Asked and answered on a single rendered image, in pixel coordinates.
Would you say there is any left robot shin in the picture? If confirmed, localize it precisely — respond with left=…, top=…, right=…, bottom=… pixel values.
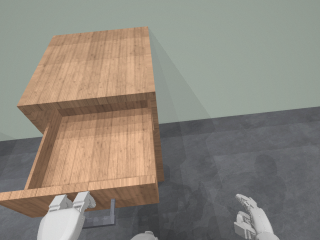
left=145, top=231, right=154, bottom=236

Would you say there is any cabinet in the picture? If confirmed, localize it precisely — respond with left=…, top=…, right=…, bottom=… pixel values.
left=17, top=26, right=165, bottom=182

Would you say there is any handle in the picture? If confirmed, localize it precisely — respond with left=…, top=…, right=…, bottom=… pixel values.
left=82, top=198, right=117, bottom=229

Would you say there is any drawer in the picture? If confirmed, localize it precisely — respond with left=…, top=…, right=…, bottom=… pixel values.
left=0, top=99, right=160, bottom=218

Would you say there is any left robot hand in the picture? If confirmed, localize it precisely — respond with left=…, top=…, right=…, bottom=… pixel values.
left=37, top=191, right=96, bottom=240

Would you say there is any right robot hand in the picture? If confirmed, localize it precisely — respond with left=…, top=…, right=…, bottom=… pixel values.
left=234, top=194, right=274, bottom=240

